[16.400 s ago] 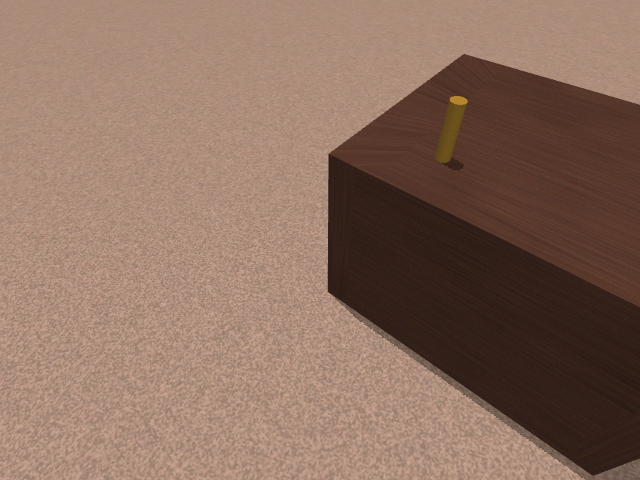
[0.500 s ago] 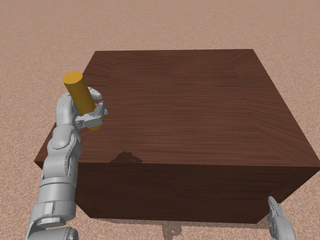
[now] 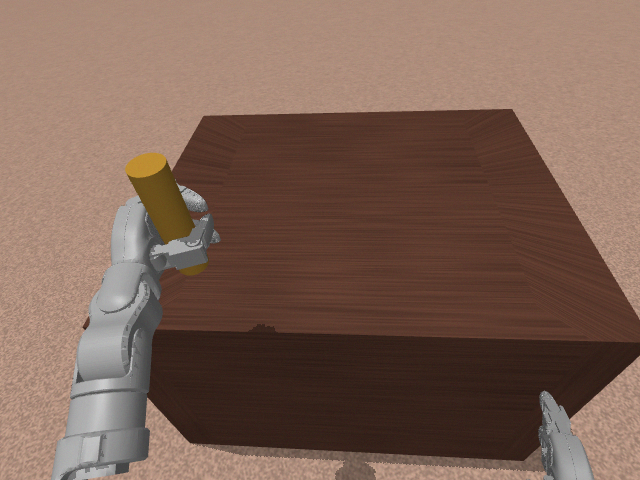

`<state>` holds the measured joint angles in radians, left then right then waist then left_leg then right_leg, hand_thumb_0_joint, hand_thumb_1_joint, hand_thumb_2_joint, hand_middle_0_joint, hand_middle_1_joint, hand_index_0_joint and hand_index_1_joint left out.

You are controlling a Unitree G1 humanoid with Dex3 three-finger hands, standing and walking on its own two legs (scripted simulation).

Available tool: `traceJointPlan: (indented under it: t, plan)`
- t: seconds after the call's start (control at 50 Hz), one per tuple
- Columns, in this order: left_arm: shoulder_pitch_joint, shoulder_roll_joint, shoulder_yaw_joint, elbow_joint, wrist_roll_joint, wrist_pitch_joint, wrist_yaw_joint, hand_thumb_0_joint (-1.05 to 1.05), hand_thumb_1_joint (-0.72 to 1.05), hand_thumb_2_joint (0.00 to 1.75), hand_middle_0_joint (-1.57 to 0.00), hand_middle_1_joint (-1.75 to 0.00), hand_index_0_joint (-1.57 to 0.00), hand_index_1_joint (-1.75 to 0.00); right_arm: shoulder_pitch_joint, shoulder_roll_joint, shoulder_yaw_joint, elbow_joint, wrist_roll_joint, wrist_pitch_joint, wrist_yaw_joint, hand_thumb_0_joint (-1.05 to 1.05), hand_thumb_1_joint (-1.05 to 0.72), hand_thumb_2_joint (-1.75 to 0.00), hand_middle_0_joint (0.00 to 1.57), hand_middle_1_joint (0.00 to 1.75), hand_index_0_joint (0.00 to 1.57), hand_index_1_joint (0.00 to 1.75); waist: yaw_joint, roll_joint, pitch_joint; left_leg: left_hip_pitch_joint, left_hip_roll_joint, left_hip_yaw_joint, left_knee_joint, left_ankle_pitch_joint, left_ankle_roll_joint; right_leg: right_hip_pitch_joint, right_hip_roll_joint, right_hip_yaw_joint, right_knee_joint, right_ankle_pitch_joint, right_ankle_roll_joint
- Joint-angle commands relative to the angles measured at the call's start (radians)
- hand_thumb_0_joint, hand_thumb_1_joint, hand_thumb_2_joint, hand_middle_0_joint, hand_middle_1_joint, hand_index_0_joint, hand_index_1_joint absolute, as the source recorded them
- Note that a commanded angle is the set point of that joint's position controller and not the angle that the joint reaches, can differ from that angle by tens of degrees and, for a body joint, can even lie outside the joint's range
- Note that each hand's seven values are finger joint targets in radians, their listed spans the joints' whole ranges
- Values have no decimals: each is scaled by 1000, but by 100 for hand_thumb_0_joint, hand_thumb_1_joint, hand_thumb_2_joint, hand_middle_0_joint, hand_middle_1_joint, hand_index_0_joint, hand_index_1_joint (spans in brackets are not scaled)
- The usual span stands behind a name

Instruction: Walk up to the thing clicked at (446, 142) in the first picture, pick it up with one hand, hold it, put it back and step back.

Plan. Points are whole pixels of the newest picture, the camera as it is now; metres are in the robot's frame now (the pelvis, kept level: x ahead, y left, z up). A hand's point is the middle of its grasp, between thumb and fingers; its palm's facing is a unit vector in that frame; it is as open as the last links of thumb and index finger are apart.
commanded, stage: hold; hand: left
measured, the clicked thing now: (173, 220) +0.35 +0.19 +0.19
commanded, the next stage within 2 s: none
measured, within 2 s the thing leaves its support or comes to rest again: neither
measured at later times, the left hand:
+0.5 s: hand (188, 223) +0.35 +0.17 +0.19, palm faces +0.13 -0.99 +0.02, open 4.9 cm
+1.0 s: hand (188, 228) +0.34 +0.17 +0.19, palm faces +0.12 -0.99 +0.02, open 4.9 cm
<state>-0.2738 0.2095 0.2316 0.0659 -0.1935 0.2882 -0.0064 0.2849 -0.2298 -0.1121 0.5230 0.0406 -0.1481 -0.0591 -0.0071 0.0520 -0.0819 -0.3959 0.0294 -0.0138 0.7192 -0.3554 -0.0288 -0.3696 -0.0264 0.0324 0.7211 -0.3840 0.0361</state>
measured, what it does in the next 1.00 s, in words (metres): stands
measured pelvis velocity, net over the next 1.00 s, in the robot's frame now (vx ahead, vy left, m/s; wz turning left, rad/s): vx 0.01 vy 0.00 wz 0.01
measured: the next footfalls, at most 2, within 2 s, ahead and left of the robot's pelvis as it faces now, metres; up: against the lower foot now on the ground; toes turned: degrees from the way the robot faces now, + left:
none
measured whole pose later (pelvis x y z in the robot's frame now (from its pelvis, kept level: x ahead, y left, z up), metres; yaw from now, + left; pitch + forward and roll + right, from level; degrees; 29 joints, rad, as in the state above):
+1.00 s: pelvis +0.01 +0.00 +0.01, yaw +1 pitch +0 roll +0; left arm -0.24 0.19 0.24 -0.07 -0.21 0.45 -0.02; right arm 0.28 -0.22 -0.10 0.56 0.04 -0.19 -0.04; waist 0.00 0.06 -0.08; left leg -0.33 0.02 -0.02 0.66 -0.34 -0.03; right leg -0.30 -0.03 0.02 0.67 -0.37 0.04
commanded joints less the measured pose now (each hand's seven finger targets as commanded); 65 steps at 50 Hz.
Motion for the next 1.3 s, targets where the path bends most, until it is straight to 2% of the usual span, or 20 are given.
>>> traceJointPlan:
  t: [0.0,0.06,0.08,0.12,0.16,0.2,0.22,0.34,0.42,0.54,0.62,0.68,0.74,0.8,0.84,0.88,1.04,1.06,1.1,1.28]
  plan:
    - [-391,198,87,-309,-15,-75,5,0,64,128,-139,-143,-141,-141,-81,-102,-34,-157,0,-64,-13,0,55,-5,5,5,5,5,8,-71,-231,143,-30,37,-92,216,37,36,20,-65,-133,247,-8]
    - [-382,163,62,-336,-21,-62,0,0,66,128,-139,-143,-142,-141,-89,-94,-26,-152,-2,-70,-10,0,55,-4,5,5,5,5,5,-54,-225,160,-24,35,-88,277,34,41,22,-70,-117,307,-8]
    - [-398,154,48,-353,-16,-60,-2,0,66,128,-138,-142,-141,-141,-93,-67,3,-148,-3,-71,-6,0,55,-4,5,5,5,5,10,-33,-238,167,-24,33,-89,296,31,46,23,-71,-111,320,-11]
    - [-386,159,40,-344,-11,-47,-6,0,67,128,-140,-142,-142,-141,-123,-94,-20,-148,-3,-73,-11,0,55,-4,5,5,5,5,4,-33,-200,155,-29,36,-94,262,32,24,20,-66,-129,295,-10]
    - [-394,176,58,-365,-13,-34,-5,0,66,129,-140,-144,-142,-142,-105,-136,-54,-139,-5,-76,-14,0,55,-5,5,5,5,5,-2,-32,-220,171,-28,32,-103,245,32,32,21,-67,-132,277,-13]
    - [-382,165,54,-370,-16,-22,-4,0,66,127,-140,-143,-143,-141,-104,-108,-32,-126,-3,-79,-9,0,55,-4,5,5,5,5,12,-10,-199,162,-27,30,-108,249,27,33,23,-75,-129,269,-18]
    - [-385,172,65,-383,-18,-14,-2,0,67,127,-141,-144,-144,-142,-108,-139,-62,-148,-3,-80,-12,0,55,-5,5,5,5,5,3,-26,-222,183,-24,28,-105,269,27,40,25,-77,-128,288,-16]
    - [-361,164,78,-399,-25,19,-4,0,68,128,-141,-144,-144,-142,-79,-109,-43,-140,-3,-79,-3,0,55,-4,5,5,5,5,12,-73,-214,184,-27,28,-100,313,34,63,22,-81,-133,336,-9]
    - [-335,123,47,-414,-27,39,-5,0,67,129,-142,-146,-145,-144,-99,-113,-43,-154,-3,-77,-1,0,55,-4,5,5,5,5,12,-55,-196,193,-25,25,-109,331,29,55,24,-83,-128,342,-12]
    - [-361,133,52,-441,-21,51,2,0,68,131,-144,-147,-146,-146,-99,-115,-48,-148,-6,-80,-1,0,56,-4,5,5,5,5,6,-57,-182,183,-31,29,-119,261,32,47,20,-78,-155,285,-12]
    - [-382,156,71,-516,-19,42,14,0,69,130,-142,-146,-145,-144,-102,-89,-24,-154,-8,-88,-2,0,55,-5,5,5,5,5,20,-20,-246,215,-30,26,-104,343,29,85,19,-80,-134,355,-14]
    - [-358,168,88,-459,-17,46,19,0,67,130,-142,-146,-145,-144,-94,-110,-48,-118,-11,-90,-7,0,55,-5,5,5,5,5,14,-35,-203,197,-27,19,-119,303,26,72,24,-83,-142,313,-15]
    - [-387,142,62,-424,-21,58,10,0,68,131,-143,-146,-145,-145,-117,-126,-52,-147,-12,-97,-10,0,55,-5,5,5,5,5,-8,-63,-202,207,-26,22,-124,281,29,61,25,-81,-151,303,-13]
    - [-352,136,54,-375,-25,75,-7,0,70,132,-144,-148,-147,-146,-126,-86,-14,-117,-6,-93,-6,0,56,-4,5,5,5,5,19,-60,-153,173,-32,23,-133,251,32,49,21,-83,-165,270,-16]
    - [-341,140,63,-338,-29,84,-15,0,72,132,-145,-148,-148,-146,-134,-123,-45,-120,-6,-95,-6,0,56,-4,5,5,5,5,14,-77,-136,168,-33,25,-141,230,34,40,21,-82,-173,254,-14]
    - [-352,130,51,-355,-29,86,-23,0,71,133,-145,-149,-148,-147,-102,-93,-18,-101,-6,-93,2,0,56,-4,5,5,5,5,16,-50,-139,168,-33,26,-144,223,32,35,22,-83,-173,244,-18]
    - [-384,182,99,-517,-22,38,12,0,68,129,-139,-145,-142,-142,-120,-116,-43,-158,-8,-110,-4,0,56,-4,5,5,5,5,26,-34,-222,208,-29,21,-137,256,26,69,27,-82,-161,260,-20]
    - [-382,191,104,-515,-19,33,19,0,68,130,-140,-145,-143,-143,-102,-132,-60,-140,-10,-108,-8,0,56,-4,5,5,5,5,13,-26,-232,220,-31,23,-130,264,27,71,25,-78,-163,274,-18]
    - [-376,173,85,-536,-18,26,25,0,68,131,-140,-146,-143,-144,-104,-100,-33,-138,-11,-113,-12,0,55,-5,5,5,5,5,17,-19,-231,212,-32,24,-125,282,28,89,21,-74,-160,298,-16]
    - [-354,137,49,-339,-27,82,-22,0,73,133,-142,-146,-145,-145,-131,-96,-19,-68,-9,-116,-20,0,57,-4,5,5,5,5,2,-40,-133,183,-32,22,-153,220,31,27,26,-85,-182,244,-19]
